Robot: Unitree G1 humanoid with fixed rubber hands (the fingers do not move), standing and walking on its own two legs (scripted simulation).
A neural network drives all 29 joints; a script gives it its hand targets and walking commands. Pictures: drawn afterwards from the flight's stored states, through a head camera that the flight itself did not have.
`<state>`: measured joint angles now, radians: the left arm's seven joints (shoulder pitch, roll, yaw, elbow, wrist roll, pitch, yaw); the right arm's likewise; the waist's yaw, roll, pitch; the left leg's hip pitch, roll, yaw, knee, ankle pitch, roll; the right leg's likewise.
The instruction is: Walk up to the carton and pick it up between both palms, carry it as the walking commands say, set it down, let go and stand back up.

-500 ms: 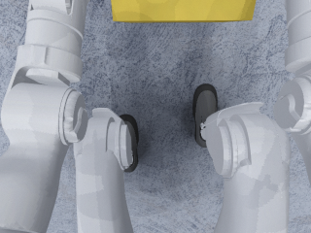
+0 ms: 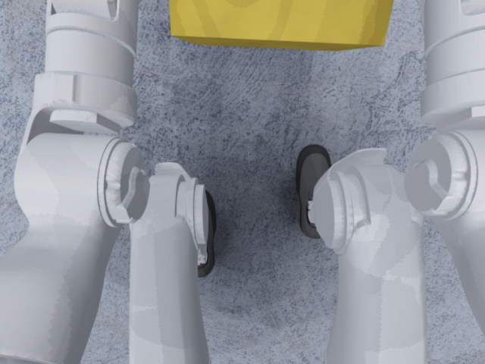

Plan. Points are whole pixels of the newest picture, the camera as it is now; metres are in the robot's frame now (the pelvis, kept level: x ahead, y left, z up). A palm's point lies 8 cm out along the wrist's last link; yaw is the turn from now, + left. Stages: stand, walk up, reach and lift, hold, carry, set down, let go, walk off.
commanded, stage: reach and lift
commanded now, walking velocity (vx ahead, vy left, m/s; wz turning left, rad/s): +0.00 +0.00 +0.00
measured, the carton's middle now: out of the picture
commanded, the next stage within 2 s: none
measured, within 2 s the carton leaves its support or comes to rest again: neither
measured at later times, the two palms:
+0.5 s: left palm out of the picture +0.57 +0.09 -0.02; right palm out of the picture +0.52 -0.21 -0.05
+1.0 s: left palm out of the picture +0.55 +0.10 +0.05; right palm out of the picture +0.50 -0.21 +0.03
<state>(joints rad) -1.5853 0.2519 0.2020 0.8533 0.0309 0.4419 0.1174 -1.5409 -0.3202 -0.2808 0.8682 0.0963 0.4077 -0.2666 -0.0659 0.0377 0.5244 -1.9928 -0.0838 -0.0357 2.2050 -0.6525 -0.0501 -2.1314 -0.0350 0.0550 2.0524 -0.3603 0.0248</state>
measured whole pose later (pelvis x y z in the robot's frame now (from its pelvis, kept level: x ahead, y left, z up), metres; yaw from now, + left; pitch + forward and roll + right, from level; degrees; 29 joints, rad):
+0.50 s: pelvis -0.01 +0.00 +0.03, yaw +0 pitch +20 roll +1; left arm -1.52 0.20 0.24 0.81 0.07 0.50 0.19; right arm -1.35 -0.22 -0.30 0.68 0.10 0.49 -0.35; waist -0.07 0.04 0.53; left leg -1.82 -0.08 -0.04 2.12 -0.65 -0.05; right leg -1.95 -0.03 0.05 1.97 -0.37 0.03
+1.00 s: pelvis -0.01 +0.00 +0.08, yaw -1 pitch +15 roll +1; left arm -1.42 0.18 0.27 0.78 0.06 0.49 0.17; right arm -1.30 -0.18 -0.30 0.63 0.10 0.54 -0.38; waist -0.07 0.02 0.52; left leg -1.60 -0.08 -0.04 1.96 -0.63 -0.05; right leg -1.72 -0.03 0.05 1.83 -0.37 0.03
